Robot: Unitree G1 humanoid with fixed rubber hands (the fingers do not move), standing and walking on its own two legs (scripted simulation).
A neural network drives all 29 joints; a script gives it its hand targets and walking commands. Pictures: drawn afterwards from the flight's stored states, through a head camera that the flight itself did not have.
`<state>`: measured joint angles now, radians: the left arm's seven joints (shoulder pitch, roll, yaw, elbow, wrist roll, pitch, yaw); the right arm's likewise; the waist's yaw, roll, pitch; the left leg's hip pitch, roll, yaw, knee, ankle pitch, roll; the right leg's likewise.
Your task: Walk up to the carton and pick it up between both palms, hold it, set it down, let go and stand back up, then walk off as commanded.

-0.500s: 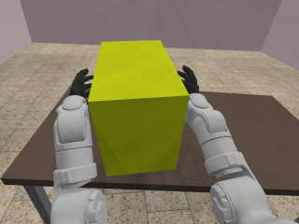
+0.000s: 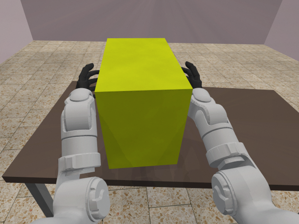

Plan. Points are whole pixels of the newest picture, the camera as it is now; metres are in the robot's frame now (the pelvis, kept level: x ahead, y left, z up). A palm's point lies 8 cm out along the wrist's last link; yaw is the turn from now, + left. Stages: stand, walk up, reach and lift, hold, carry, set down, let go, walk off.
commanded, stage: hold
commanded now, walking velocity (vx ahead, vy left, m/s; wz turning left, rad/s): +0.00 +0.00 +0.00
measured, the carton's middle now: (139, 96) +0.42 +0.01 +0.19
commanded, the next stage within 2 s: none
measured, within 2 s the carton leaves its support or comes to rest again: neither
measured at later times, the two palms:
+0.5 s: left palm (75, 90) +0.36 +0.16 +0.25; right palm (188, 91) +0.36 -0.11 +0.24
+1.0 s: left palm (85, 90) +0.36 +0.14 +0.25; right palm (195, 94) +0.36 -0.13 +0.24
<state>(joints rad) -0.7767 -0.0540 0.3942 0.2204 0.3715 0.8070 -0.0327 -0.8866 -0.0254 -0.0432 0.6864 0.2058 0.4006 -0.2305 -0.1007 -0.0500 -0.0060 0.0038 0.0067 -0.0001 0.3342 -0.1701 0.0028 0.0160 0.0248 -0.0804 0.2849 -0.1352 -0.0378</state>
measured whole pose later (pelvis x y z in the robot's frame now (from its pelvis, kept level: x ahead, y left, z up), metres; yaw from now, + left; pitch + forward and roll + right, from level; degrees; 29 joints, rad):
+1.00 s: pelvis +0.00 +0.00 +0.00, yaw +0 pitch -11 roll -1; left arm -0.77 -0.07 0.40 0.18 0.39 0.83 -0.05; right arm -0.85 -0.04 -0.01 0.65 0.23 0.43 -0.24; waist -0.11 -0.03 0.00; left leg 0.04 0.00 0.00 0.34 -0.18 0.01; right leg 0.05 0.02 -0.07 0.29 -0.15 -0.03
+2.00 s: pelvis +0.01 +0.00 +0.00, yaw +1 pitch -12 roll -1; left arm -0.75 -0.05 0.39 0.15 0.39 0.84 -0.08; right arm -0.86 0.01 -0.06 0.63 0.21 0.45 -0.26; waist -0.10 -0.08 -0.01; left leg 0.04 0.00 -0.02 0.36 -0.20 0.00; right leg 0.07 0.03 -0.08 0.29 -0.16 -0.04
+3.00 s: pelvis +0.00 +0.01 +0.00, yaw +0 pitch -12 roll -1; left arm -0.77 -0.06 0.39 0.16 0.40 0.82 -0.07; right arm -0.85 -0.03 -0.02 0.61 0.24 0.43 -0.26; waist -0.11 -0.03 0.02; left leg 0.05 -0.01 0.00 0.34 -0.18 0.02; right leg 0.07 0.02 -0.06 0.28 -0.14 -0.02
